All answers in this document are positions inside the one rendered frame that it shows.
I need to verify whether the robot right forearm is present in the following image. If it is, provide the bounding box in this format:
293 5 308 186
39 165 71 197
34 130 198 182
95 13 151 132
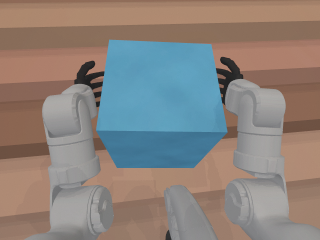
225 79 289 213

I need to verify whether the right robot hand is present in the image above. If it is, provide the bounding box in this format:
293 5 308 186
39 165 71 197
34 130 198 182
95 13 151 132
216 57 243 105

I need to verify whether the left robot hand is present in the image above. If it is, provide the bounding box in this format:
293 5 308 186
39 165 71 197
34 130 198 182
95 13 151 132
74 60 105 107

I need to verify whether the left robot upper arm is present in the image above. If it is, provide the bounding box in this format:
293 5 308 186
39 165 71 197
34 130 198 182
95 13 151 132
24 185 114 240

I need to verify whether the carton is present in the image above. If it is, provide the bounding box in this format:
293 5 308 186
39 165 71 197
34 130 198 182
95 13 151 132
96 39 228 168

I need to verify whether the right robot thigh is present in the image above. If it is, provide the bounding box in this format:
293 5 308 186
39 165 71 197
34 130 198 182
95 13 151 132
163 185 219 240

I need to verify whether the right robot upper arm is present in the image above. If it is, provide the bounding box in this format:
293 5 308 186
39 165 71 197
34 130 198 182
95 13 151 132
224 178 320 240

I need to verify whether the right robot shin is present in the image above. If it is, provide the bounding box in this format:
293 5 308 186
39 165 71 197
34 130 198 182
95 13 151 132
167 185 180 240

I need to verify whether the robot left forearm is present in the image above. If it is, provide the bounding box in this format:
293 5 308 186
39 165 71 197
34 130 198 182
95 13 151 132
42 84 101 227

